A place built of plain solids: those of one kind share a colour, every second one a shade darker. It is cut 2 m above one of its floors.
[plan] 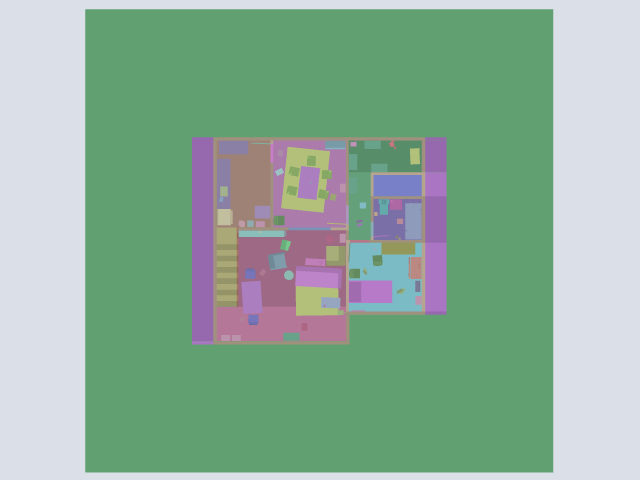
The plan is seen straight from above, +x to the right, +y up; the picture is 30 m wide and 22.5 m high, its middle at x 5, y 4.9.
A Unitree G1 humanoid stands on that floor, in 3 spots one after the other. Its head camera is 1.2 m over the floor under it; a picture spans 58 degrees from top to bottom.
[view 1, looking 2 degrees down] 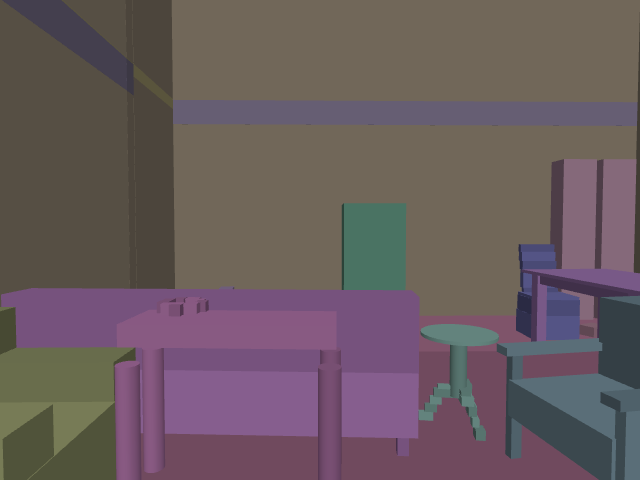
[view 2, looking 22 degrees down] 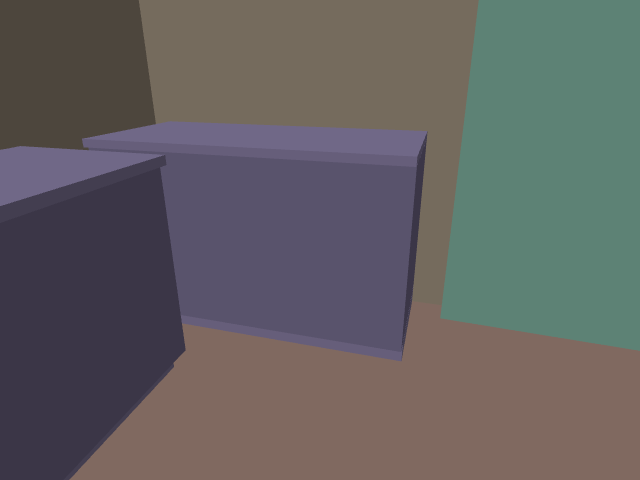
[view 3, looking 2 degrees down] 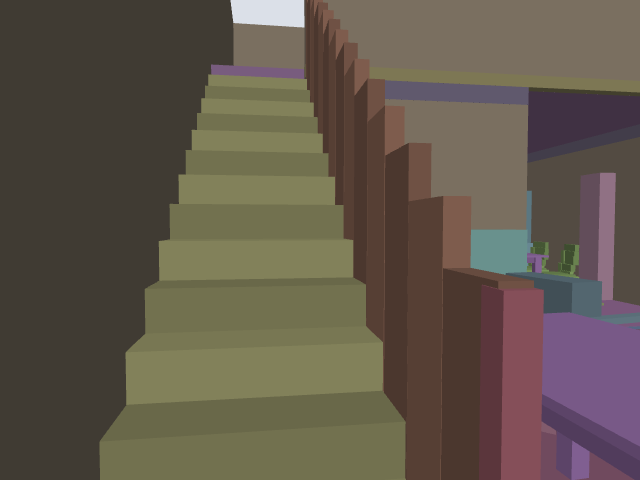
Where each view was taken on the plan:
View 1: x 4.42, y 5.83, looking -91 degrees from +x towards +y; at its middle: wall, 5.67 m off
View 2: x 1.73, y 7.42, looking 106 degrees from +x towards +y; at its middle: counter_run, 1.70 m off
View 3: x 0.63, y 0.98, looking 82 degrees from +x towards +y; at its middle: stair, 2.20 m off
